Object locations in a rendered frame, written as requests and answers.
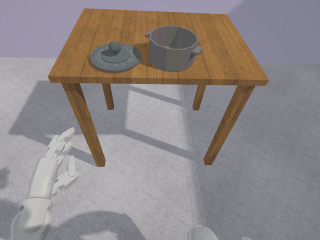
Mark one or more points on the lid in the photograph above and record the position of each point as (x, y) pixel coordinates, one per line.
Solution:
(103, 59)

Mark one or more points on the pot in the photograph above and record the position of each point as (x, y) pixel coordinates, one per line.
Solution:
(173, 48)

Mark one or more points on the table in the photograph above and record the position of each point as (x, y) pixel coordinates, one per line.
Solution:
(225, 60)

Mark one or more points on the knob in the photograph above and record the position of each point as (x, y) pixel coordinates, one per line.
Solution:
(114, 47)

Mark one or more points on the robot left forearm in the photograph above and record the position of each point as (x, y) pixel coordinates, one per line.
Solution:
(33, 221)

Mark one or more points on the robot right thigh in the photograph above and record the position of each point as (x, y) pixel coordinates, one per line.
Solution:
(201, 233)

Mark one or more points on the robot left hand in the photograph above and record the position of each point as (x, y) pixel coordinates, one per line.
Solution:
(42, 183)

